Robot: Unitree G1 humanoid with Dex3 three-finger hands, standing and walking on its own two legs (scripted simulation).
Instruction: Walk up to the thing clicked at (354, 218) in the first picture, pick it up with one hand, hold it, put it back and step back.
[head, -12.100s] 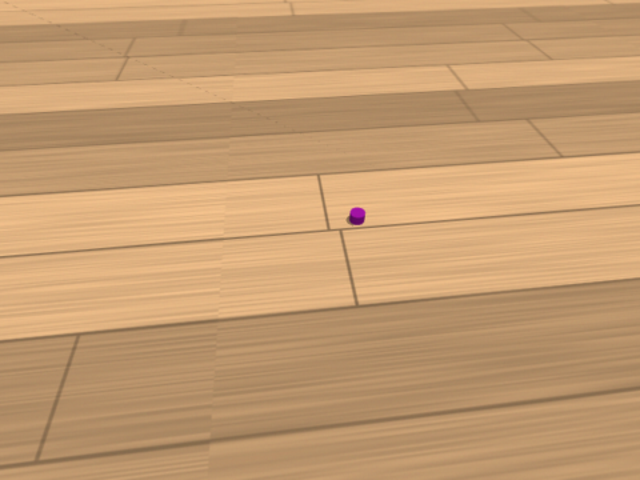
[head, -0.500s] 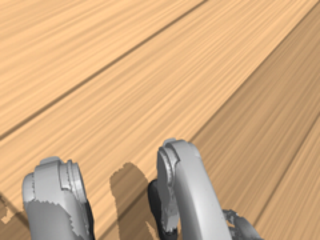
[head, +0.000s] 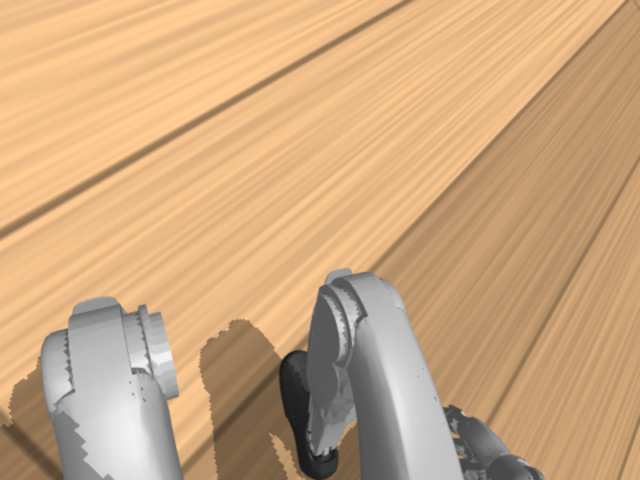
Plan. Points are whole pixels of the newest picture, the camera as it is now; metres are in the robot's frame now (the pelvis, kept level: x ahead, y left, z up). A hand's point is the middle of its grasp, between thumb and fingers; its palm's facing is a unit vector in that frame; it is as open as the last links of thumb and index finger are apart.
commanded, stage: rest palm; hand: left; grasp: from above
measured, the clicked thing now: out of the picture +0.42 +0.41 -0.28
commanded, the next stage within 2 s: close in 1.44 s
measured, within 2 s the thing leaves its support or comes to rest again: neither
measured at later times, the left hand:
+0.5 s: hand out of the picture +0.40 +0.39 -0.23, palm faces -0.50 -0.20 -0.84, open 13.9 cm
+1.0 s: hand out of the picture +0.40 +0.40 -0.25, palm faces -0.45 -0.18 -0.87, open 14.1 cm
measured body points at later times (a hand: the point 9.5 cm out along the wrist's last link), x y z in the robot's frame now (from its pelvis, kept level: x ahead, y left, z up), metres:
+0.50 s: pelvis +0.01 +0.00 +0.00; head +0.27 +0.12 +0.34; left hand +0.43 +0.39 -0.18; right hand +0.09 -0.25 -0.09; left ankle +0.08 +0.13 -0.27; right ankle +0.10 -0.12 -0.27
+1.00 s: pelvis +0.00 +0.00 -0.01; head +0.25 +0.16 +0.33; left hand +0.42 +0.40 -0.20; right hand +0.11 -0.25 -0.07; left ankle +0.08 +0.13 -0.27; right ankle +0.10 -0.12 -0.27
